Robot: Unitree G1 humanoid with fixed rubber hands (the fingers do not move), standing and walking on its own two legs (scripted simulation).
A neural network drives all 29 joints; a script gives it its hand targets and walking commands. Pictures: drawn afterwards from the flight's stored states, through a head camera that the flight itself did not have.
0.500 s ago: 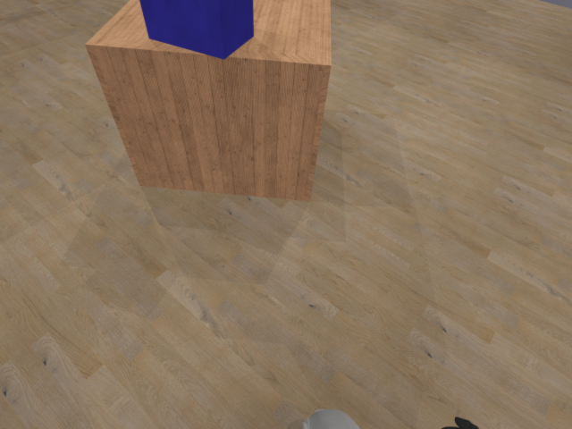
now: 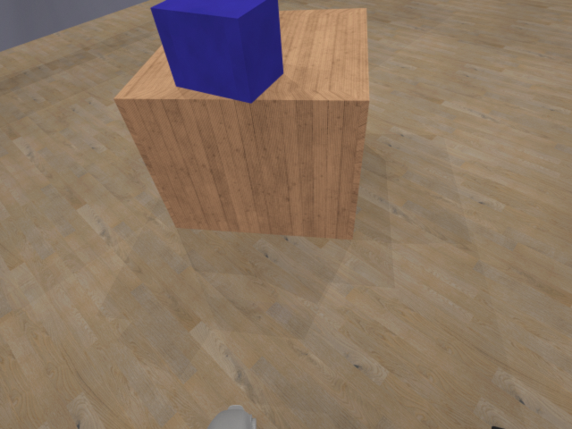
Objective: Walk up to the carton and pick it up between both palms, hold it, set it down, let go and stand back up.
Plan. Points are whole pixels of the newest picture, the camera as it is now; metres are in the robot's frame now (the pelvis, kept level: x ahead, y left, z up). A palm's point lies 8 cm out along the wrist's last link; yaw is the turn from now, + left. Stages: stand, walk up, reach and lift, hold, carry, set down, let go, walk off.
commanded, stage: walk up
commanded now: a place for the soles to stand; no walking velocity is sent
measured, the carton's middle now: (222, 43) +1.20 +0.22 +0.04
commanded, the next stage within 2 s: none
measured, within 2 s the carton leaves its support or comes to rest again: neither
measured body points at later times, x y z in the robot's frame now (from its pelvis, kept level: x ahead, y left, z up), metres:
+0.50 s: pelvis +0.17 +0.08 -0.01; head +0.20 +0.05 +0.44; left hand +0.29 +0.40 -0.09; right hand +0.21 -0.23 -0.13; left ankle +0.17 +0.20 -0.72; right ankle +0.29 -0.04 -0.72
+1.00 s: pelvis +0.28 +0.16 -0.02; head +0.27 +0.16 +0.43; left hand +0.34 +0.50 -0.13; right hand +0.28 -0.19 -0.12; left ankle +0.32 +0.27 -0.72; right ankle +0.30 -0.01 -0.68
